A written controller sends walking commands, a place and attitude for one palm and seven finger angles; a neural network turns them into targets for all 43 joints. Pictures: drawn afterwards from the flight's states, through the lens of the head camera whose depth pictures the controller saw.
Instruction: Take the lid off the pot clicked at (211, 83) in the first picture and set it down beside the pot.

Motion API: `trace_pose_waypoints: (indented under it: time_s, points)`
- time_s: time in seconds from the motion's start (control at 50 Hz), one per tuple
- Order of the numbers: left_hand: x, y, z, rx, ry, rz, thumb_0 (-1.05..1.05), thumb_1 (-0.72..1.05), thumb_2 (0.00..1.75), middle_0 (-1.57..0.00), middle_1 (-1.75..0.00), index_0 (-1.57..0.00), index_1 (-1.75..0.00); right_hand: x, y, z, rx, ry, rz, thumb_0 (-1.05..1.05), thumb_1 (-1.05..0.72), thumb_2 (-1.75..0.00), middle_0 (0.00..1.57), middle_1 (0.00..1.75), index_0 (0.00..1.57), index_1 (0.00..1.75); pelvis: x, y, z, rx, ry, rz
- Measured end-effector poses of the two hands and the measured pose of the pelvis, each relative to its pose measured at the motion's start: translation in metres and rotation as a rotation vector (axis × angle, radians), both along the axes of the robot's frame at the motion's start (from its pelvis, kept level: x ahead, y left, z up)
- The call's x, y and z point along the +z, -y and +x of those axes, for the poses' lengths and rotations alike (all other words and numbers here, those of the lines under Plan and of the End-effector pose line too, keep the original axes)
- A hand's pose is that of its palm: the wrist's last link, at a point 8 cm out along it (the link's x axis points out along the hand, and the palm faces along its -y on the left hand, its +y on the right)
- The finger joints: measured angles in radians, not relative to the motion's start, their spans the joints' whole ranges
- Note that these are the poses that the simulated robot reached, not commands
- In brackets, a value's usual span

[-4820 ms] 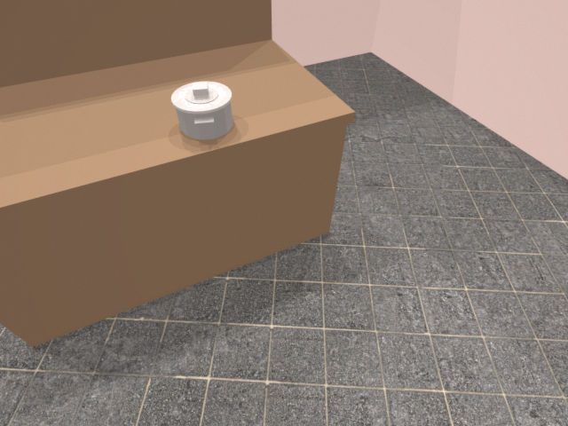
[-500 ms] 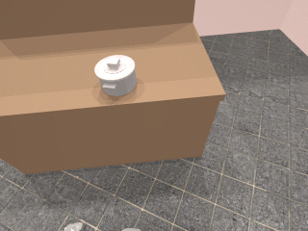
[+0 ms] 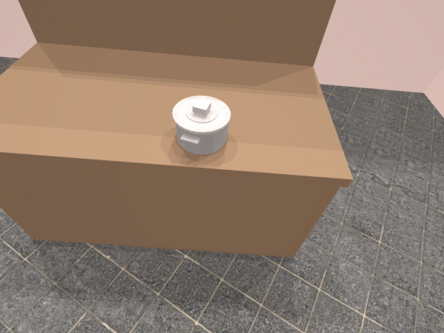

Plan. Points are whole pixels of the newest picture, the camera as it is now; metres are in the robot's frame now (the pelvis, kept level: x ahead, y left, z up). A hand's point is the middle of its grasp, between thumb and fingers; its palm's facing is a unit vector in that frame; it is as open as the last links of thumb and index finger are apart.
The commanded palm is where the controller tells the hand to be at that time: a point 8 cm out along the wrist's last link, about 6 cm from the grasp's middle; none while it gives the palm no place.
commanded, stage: take the last steps up to it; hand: left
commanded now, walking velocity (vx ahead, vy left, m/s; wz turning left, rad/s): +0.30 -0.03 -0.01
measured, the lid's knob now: (201, 107) +0.69 +0.11 +0.00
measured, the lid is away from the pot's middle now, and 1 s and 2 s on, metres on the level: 0.00 0.00 0.00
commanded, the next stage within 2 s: come to a stop and stand still in 0.40 s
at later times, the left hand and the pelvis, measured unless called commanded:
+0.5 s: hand (154, 310) +0.20 +0.16 -0.18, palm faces +0.05 -0.99 -0.16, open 7.3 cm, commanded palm none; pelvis +0.16 -0.02 -0.01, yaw +0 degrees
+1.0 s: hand (166, 278) +0.26 +0.14 -0.18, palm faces +0.02 -0.96 -0.29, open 7.4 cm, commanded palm none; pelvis +0.22 -0.06 -0.01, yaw -1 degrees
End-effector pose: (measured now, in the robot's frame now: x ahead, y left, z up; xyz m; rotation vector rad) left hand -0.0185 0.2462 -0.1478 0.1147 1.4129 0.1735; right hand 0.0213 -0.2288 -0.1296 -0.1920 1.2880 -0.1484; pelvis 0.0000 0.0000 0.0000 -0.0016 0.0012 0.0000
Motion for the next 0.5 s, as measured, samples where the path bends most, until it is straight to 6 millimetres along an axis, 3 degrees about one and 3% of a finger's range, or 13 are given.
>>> trace_pose_waypoints:
  time_s: [0.14,0.24,0.3,0.36,0.5]
  points:
    - [0.003,0.016,0.086,-0.048,0.079,0.004,0.01,0.91,0.9,-0.19,-0.3,-0.19,-0.3,-0.013,0.003,-0.023,-0.076,-0.169,0.035,0.0,-0.91,-0.89,0.21,0.3,0.2,0.3,-0.004,0.01,0.045,-0.011,-0.002,0.006]
    - [-0.007,0.037,0.157,-0.081,0.181,0.027,0.01,0.91,0.9,-0.19,-0.3,-0.19,-0.3,-0.034,0.02,-0.014,-0.111,-0.258,0.055,0.01,-0.91,-0.89,0.21,0.3,0.2,0.3,-0.023,0.03,0.082,-0.005,0.007,0.004]
    - [-0.004,0.047,0.176,-0.06,0.207,0.021,0.01,0.91,0.9,-0.2,-0.3,-0.19,-0.3,-0.033,0.03,0.017,-0.101,-0.251,0.045,0.01,-0.91,-0.89,0.21,0.3,0.2,0.29,-0.02,0.033,0.099,0.001,0.012,-0.018]
    - [0.0,0.052,0.185,-0.048,0.182,0.017,0.01,0.91,0.9,-0.2,-0.3,-0.2,-0.3,-0.025,0.035,0.065,-0.085,-0.167,0.031,0.01,-0.91,-0.89,0.2,0.3,0.2,0.29,-0.011,0.033,0.118,0.004,0.003,-0.025]
    - [-0.007,0.041,0.206,-0.024,0.118,-0.016,0.01,0.92,0.9,-0.2,-0.3,-0.2,-0.3,-0.007,0.025,0.177,-0.037,0.042,0.0,0.01,-0.93,-0.89,0.2,0.3,0.19,0.29,-0.006,0.02,0.165,-0.003,0.002,-0.033]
